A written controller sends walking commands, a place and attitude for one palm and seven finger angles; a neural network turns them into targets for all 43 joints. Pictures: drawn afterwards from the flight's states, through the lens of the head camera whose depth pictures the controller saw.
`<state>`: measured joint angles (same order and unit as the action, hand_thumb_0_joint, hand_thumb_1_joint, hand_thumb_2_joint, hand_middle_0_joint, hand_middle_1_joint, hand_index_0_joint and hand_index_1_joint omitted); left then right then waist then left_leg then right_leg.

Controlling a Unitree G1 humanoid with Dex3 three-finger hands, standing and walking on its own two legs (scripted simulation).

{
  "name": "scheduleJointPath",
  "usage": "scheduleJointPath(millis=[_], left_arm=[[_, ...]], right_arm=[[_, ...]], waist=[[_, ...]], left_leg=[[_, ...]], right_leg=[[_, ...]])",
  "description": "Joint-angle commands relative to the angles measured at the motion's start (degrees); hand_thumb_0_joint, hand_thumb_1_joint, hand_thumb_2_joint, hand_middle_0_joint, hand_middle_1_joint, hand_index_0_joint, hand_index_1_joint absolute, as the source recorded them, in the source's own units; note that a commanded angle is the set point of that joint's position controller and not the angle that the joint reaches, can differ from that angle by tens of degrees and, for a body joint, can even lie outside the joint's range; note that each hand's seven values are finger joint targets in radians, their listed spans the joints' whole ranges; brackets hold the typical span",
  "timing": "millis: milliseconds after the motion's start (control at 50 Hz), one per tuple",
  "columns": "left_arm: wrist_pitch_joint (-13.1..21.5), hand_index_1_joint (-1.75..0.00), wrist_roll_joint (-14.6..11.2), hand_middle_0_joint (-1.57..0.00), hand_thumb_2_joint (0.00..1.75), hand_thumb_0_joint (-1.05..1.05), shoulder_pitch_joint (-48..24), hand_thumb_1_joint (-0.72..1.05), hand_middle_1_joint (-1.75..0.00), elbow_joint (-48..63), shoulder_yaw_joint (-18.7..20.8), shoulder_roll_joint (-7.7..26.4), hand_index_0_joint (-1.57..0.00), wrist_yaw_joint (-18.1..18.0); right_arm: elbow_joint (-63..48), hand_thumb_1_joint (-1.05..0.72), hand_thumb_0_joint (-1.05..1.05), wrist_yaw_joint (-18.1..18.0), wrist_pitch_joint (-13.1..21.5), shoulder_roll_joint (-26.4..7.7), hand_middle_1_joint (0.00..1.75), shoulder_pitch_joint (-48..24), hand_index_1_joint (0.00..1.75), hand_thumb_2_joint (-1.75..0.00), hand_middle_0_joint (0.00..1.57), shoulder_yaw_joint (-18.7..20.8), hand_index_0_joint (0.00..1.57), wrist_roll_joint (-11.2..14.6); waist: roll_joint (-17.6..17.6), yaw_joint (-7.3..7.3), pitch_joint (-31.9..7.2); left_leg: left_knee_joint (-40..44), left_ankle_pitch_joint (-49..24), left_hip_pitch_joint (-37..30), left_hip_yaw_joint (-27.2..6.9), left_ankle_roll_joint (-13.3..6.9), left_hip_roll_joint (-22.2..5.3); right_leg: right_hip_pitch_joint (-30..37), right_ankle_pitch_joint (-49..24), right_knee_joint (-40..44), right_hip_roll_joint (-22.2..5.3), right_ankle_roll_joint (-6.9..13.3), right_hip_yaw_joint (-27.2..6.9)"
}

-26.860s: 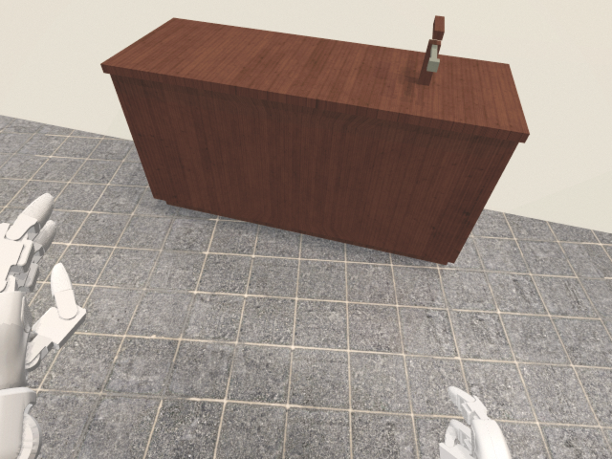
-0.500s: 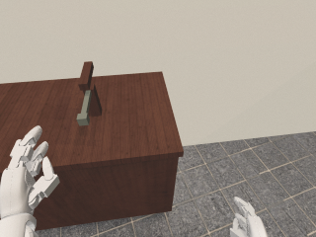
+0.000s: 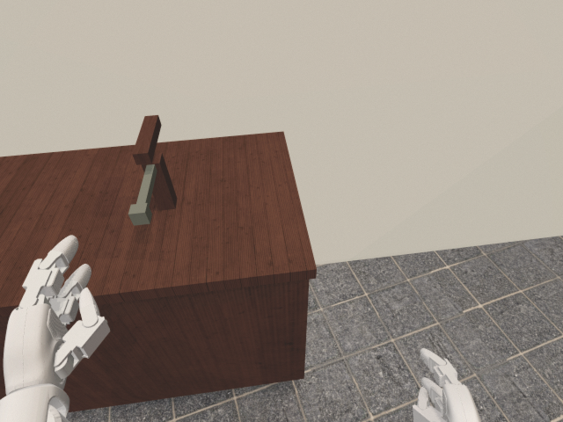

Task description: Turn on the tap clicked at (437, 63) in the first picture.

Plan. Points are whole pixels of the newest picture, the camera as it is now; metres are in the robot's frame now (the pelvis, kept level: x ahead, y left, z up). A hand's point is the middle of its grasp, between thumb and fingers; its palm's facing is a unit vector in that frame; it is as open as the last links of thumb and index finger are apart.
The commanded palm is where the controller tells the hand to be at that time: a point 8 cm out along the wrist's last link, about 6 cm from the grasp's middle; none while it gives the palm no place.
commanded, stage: turn the palm inward beside the body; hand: left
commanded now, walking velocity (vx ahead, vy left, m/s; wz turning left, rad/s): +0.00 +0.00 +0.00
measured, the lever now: (140, 214) +0.41 +0.30 +0.07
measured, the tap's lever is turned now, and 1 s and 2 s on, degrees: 0 0 0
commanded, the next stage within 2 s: reach beside the lever's end, fingers flat in 0.14 s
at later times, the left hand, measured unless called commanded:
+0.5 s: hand (112, 305) +0.21 +0.23 +0.12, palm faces +0.47 -0.87 -0.13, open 7.4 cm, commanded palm +0.16 +0.28 +0.13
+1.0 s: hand (113, 280) +0.25 +0.26 +0.11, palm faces +0.45 -0.89 -0.10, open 7.5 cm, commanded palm +0.22 +0.30 +0.11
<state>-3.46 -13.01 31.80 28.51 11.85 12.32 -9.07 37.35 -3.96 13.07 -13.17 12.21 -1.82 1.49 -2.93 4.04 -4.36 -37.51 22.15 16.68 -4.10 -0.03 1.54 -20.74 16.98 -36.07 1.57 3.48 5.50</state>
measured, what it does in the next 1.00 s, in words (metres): stands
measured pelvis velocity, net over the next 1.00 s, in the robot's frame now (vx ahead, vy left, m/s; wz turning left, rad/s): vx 0.01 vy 0.02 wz -0.01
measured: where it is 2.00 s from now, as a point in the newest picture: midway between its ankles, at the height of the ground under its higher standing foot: outside the picture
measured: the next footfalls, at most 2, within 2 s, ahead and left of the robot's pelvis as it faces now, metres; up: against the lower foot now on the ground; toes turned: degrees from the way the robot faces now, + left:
none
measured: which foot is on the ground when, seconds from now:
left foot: down 0.00-1.00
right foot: down 0.00-1.00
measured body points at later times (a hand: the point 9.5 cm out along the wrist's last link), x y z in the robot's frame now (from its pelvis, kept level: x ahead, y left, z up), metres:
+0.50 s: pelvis +0.01 -0.01 +0.00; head +0.01 -0.03 +0.45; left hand +0.18 +0.28 +0.13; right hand +0.20 -0.23 -0.09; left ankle -0.03 +0.12 -0.72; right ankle +0.02 -0.08 -0.72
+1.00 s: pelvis +0.01 +0.02 +0.00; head +0.03 +0.01 +0.45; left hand +0.22 +0.30 +0.11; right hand +0.19 -0.22 -0.09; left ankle -0.03 +0.12 -0.72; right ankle +0.02 -0.08 -0.72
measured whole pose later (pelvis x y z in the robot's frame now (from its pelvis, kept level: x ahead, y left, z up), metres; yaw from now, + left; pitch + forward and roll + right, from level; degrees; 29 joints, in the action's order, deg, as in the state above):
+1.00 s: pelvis +0.01 +0.02 +0.00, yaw +0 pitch +4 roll -1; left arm 2.3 -11.6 17.5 12.0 14.0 12.1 -9.4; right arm 39.0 -4.2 10.8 -13.3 11.8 -1.0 1.1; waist -2.1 2.6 -3.5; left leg -37.7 23.0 18.6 -3.2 -1.1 2.3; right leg -22.8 17.6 -36.3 0.8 2.2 4.6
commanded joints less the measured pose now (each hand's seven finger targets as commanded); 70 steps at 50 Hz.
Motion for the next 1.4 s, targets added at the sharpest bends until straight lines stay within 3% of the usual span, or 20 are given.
scheduleJointPath(millis=[0, 220, 300, 440, 500, 580, 620, 640, 700, 720, 820, 880, 1000, 1020, 1100, 1120, 1180, 1220, 1280, 1380], left_arm=[[5.23, -0.30, 0.37, -0.20, 0.90, 0.00, -3.47, 0.90, -0.30, 13.44, 5.45, 7.56, -0.20, -0.52], [4.69, -0.30, 0.22, -0.20, 0.90, 0.00, -2.34, 0.90, -0.30, 12.81, 6.44, 8.63, -0.20, -0.46], [4.88, -0.30, -0.24, -0.20, 0.90, 0.00, -6.50, 0.90, -0.30, 8.78, 7.51, 8.70, -0.20, -0.88], [6.37, -0.30, 0.01, -0.20, 0.90, 0.00, -12.02, 0.90, -0.30, 7.04, 6.38, 8.35, -0.20, -0.20], [6.59, -0.30, -0.31, -0.20, 0.90, 0.00, -11.64, 0.90, -0.30, 3.88, 9.01, 10.25, -0.20, 0.28], [6.56, -0.30, -0.65, -0.20, 0.90, 0.00, -14.32, 0.90, -0.30, 1.51, 8.28, 8.85, -0.20, 0.56], [6.49, -0.30, -0.45, -0.20, 0.90, 0.00, -13.37, 0.90, -0.30, 0.54, 10.88, 11.15, -0.20, 0.29], [6.85, -0.30, -0.60, -0.20, 0.90, 0.00, -14.88, 0.90, -0.30, 1.08, 8.68, 8.84, -0.20, 0.48], [7.72, -0.29, 0.05, -0.20, 0.90, 0.00, -14.81, 0.90, -0.29, 0.66, 8.51, 8.93, -0.20, 0.34], [8.12, -0.29, 0.50, -0.20, 0.90, 0.00, -14.97, 0.90, -0.29, 1.62, 8.98, 9.74, -0.20, 0.13], [9.62, -0.28, 1.18, -0.19, 0.90, 0.00, -15.28, 0.90, -0.28, -0.61, 8.31, 9.43, -0.19, -0.12], [9.72, -0.27, 1.22, -0.19, 0.90, 0.00, -19.28, 0.90, -0.27, -3.33, 6.37, 7.50, -0.19, -0.16], [10.19, -0.25, 2.39, -0.18, 0.90, 0.00, -29.21, 0.90, -0.25, -6.27, 5.76, 8.49, -0.18, -0.98], [10.17, -0.25, 2.72, -0.18, 0.90, 0.00, -29.58, 0.90, -0.25, -7.41, 7.65, 10.56, -0.18, -1.33], [10.83, -0.24, 2.87, -0.18, 0.90, 0.00, -31.67, 0.90, -0.24, -11.53, 7.32, 9.94, -0.18, -1.20], [10.93, -0.24, 3.08, -0.18, 0.90, 0.00, -31.83, 0.90, -0.24, -11.30, 8.59, 11.29, -0.18, -1.30], [10.56, -0.23, 2.70, -0.18, 0.90, 0.00, -33.44, 0.90, -0.23, -15.37, 7.10, 9.32, -0.18, -0.97], [10.02, -0.22, 2.51, -0.18, 0.90, 0.00, -33.12, 0.90, -0.22, -18.37, 10.85, 12.53, -0.18, -1.02], [10.27, -0.22, 2.41, -0.17, 0.90, 0.00, -35.99, 0.90, -0.22, -20.11, 10.03, 11.39, -0.17, -0.67], [12.72, -0.20, 3.12, -0.17, 0.90, 0.00, -45.22, 0.90, -0.20, -24.04, 11.80, 14.92, -0.17, -0.62]], right_arm=[[-9.32, -0.90, 0.00, -0.29, 3.95, -6.03, 0.30, -7.22, 0.30, -0.90, 0.20, 2.71, 0.20, -0.16], [-9.43, -0.90, 0.00, -0.35, 4.11, -6.12, 0.30, -7.25, 0.30, -0.90, 0.20, 2.98, 0.20, 0.28], [-8.76, -0.90, 0.00, -0.50, 3.58, -6.02, 0.30, -7.78, 0.30, -0.90, 0.20, 3.09, 0.20, 0.27], [-7.92, -0.90, 0.00, -0.36, 3.54, -6.20, 0.30, -7.18, 0.30, -0.90, 0.20, 2.96, 0.20, 0.19], [-7.59, -0.90, 0.00, -0.55, 3.26, -6.52, 0.30, -6.73, 0.30, -0.90, 0.20, 3.23, 0.20, 0.14], [-7.66, -0.90, 0.00, -0.78, 2.82, -6.54, 0.30, -6.68, 0.30, -0.90, 0.20, 3.11, 0.20, 0.18], [-7.45, -0.90, 0.00, -0.91, 2.48, -6.78, 0.30, -6.32, 0.30, -0.90, 0.20, 3.47, 0.20, 0.11], [-7.83, -0.90, 0.00, -0.82, 2.35, -6.60, 0.30, -6.66, 0.30, -0.90, 0.20, 3.38, 0.20, 0.01], [-7.75, -0.90, 0.00, -0.69, 2.23, -6.73, 0.30, -5.78, 0.30, -0.90, 0.20, 3.59, 0.20, -0.10], [-7.59, -0.90, 0.00, -0.70, 2.19, -6.76, 0.30, -5.43, 0.30, -0.90, 0.20, 3.63, 0.20, -0.25], [-7.37, -0.90, 0.00, -0.71, 1.74, -7.13, 0.30, -4.82, 0.30, -0.90, 0.20, 3.87, 0.20, -0.49], [-7.07, -0.90, 0.00, -0.80, 1.31, -7.07, 0.30, -5.67, 0.30, -0.90, 0.20, 3.59, 0.20, -0.44], [-6.26, -0.90, 0.00, -1.18, 0.44, -7.21, 0.30, -6.70, 0.30, -0.90, 0.20, 3.39, 0.20, -0.68], [-5.83, -0.90, 0.00, -1.35, 0.23, -7.24, 0.30, -6.33, 0.30, -0.90, 0.20, 3.39, 0.20, -0.65], [-5.70, -0.90, 0.00, -1.20, -0.44, -7.34, 0.30, -6.47, 0.30, -0.90, 0.20, 3.58, 0.20, -0.92], [-5.55, -0.90, 0.00, -1.27, -0.67, -7.36, 0.30, -6.37, 0.30, -0.90, 0.20, 3.72, 0.20, -0.89], [-5.66, -0.90, 0.00, -1.14, -1.24, -7.45, 0.30, -6.10, 0.30, -0.90, 0.20, 3.65, 0.20, -0.84], [-5.32, -0.90, 0.00, -1.36, -1.99, -7.72, 0.30, -5.86, 0.30, -0.90, 0.20, 3.84, 0.20, -0.85], [-5.87, -0.90, 0.00, -1.32, -2.67, -7.64, 0.30, -6.24, 0.30, -0.90, 0.20, 3.95, 0.20, -0.55], [-4.92, -0.90, 0.00, -1.65, -3.33, -7.91, 0.30, -6.13, 0.30, -0.90, 0.20, 3.75, 0.20, -0.63]], waist=[[1.68, -0.22, -3.28], [2.41, 0.03, -2.48], [6.28, -0.99, -2.01], [0.25, -1.54, -4.53], [3.08, -1.19, -6.06], [3.59, -1.37, -5.42], [2.80, -0.72, -6.36], [2.85, -1.25, -7.15], [1.42, -1.20, -7.51], [-1.41, -0.78, -8.09], [0.85, -1.30, -7.15], [2.42, -2.12, -5.04], [-1.30, -2.81, -6.89], [-2.11, -2.50, -6.53], [-0.17, -2.36, -9.71], [-2.27, -1.84, -10.72], [1.22, -2.25, -10.48], [1.29, -1.46, -9.50], [2.94, -1.95, -9.99], [1.02, -3.49, -9.10]], left_leg=[[4.88, -11.42, 5.38, 1.33, -1.18, 0.06], [4.04, -9.25, 7.09, 1.59, -1.64, 0.20], [2.98, -7.65, 8.92, 1.43, -1.73, 0.15], [3.61, -10.42, 6.72, 1.51, -1.61, 0.51], [3.38, -11.85, 7.44, 1.58, -1.54, 0.37], [4.18, -12.95, 6.72, 1.49, -1.34, 0.31], [4.31, -14.49, 6.38, 1.61, -1.11, 0.23], [4.29, -15.49, 5.64, 1.69, -1.07, 0.27], [4.37, -18.67, 4.44, 1.63, -0.43, -0.03], [4.46, -20.17, 3.50, 1.72, 0.03, -0.05], [4.57, -22.47, 3.39, 0.98, 0.94, -0.59], [5.09, -19.83, 4.13, 0.66, 1.05, -0.63], [5.44, -17.57, 3.05, 0.35, 1.60, -0.43], [5.68, -17.16, 3.29, 0.30, 1.79, -0.56], [5.34, -19.87, 3.12, 0.43, 2.08, -0.57], [5.38, -20.91, 2.38, 0.59, 2.34, -0.61], [5.27, -21.59, 3.27, 0.51, 2.29, -0.73], [5.60, -21.19, 4.26, 0.90, 2.18, -0.72], [5.52, -20.64, 4.97, 1.36, 1.71, -0.58], [5.04, -15.65, 6.09, 1.63, 0.41, -0.34]], right_leg=[[7.26, -5.04, 6.97, -2.51, -2.86, -4.20], [7.96, -3.24, 8.18, -3.35, -3.40, -6.33], [7.25, -1.08, 9.05, -4.10, -4.37, -7.99], [7.62, -5.13, 7.13, -3.57, -3.39, -6.19], [9.09, -8.13, 6.38, -3.37, -3.53, -6.13], [8.51, -9.15, 6.03, -2.81, -3.18, -5.05], [9.24, -10.93, 5.61, -2.59, -2.92, -4.62], [9.32, -12.47, 5.29, -2.80, -2.96, -4.57], [8.90, -15.22, 4.23, -2.34, -2.49, -3.63], [9.00, -15.94, 4.03, -2.25, -2.16, -3.53], [7.82, -16.33, 3.39, -1.86, -1.90, -2.70], [5.97, -13.17, 3.77, -1.73, -2.00, -2.49], [4.64, -9.24, 4.05, -1.64, -1.71, -2.72], [4.81, -8.66, 4.25, -1.53, -1.58, -2.79], [6.46, -11.61, 3.29, -1.48, -1.52, -2.59], [6.91, -12.28, 3.20, -1.43, -1.39, -2.72], [6.95, -13.54, 3.00, -1.32, -1.58, -2.51], [7.66, -14.11, 3.46, -1.25, -1.48, -2.66], [8.02, -14.61, 3.42, -1.41, -1.67, -2.92], [6.00, -10.75, 4.00, -1.50, -1.98, -3.87]])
